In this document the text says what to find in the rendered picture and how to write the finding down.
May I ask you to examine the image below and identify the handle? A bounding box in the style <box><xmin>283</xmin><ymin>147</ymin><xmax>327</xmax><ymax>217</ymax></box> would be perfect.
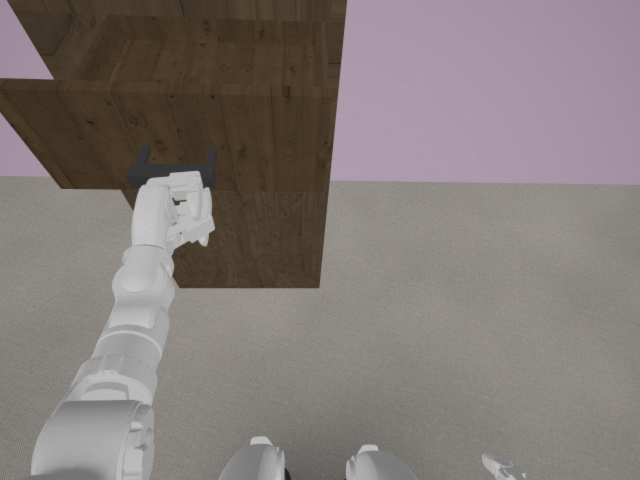
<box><xmin>126</xmin><ymin>145</ymin><xmax>217</xmax><ymax>189</ymax></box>

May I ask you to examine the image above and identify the robot right hand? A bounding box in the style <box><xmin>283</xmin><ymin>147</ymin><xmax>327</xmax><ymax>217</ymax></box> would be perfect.
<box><xmin>482</xmin><ymin>452</ymin><xmax>526</xmax><ymax>480</ymax></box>

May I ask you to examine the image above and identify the robot left upper arm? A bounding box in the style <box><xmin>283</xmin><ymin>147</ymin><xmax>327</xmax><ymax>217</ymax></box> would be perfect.
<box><xmin>17</xmin><ymin>400</ymin><xmax>155</xmax><ymax>480</ymax></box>

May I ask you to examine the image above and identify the right robot shin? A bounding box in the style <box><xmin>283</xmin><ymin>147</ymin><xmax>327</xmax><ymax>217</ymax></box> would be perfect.
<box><xmin>356</xmin><ymin>444</ymin><xmax>379</xmax><ymax>457</ymax></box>

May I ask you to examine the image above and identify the right robot thigh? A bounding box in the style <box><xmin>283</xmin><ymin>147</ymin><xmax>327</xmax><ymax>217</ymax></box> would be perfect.
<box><xmin>346</xmin><ymin>451</ymin><xmax>418</xmax><ymax>480</ymax></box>

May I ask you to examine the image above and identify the cabinet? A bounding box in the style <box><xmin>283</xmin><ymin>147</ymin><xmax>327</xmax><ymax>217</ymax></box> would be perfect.
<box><xmin>7</xmin><ymin>0</ymin><xmax>347</xmax><ymax>288</ymax></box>

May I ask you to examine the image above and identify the left robot forearm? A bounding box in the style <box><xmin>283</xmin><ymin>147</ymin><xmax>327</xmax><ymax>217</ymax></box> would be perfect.
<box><xmin>31</xmin><ymin>245</ymin><xmax>175</xmax><ymax>475</ymax></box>

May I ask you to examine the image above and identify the robot left hand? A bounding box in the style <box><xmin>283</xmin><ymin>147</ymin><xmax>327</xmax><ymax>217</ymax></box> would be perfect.
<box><xmin>132</xmin><ymin>171</ymin><xmax>215</xmax><ymax>257</ymax></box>

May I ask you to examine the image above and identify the drawer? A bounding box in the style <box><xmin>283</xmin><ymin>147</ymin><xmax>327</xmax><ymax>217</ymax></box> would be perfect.
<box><xmin>0</xmin><ymin>15</ymin><xmax>332</xmax><ymax>192</ymax></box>

